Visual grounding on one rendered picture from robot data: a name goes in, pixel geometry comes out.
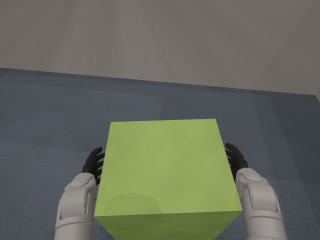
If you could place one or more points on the left robot hand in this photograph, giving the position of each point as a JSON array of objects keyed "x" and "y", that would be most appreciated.
[{"x": 91, "y": 165}]

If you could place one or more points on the right robot hand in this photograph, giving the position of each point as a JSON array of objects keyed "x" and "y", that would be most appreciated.
[{"x": 236, "y": 159}]

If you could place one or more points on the robot right forearm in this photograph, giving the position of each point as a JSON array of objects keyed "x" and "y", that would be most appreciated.
[{"x": 261, "y": 206}]

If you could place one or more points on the carton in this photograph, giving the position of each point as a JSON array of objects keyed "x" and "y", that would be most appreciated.
[{"x": 166, "y": 180}]

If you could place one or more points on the robot left forearm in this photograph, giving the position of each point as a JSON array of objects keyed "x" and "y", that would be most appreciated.
[{"x": 75, "y": 213}]

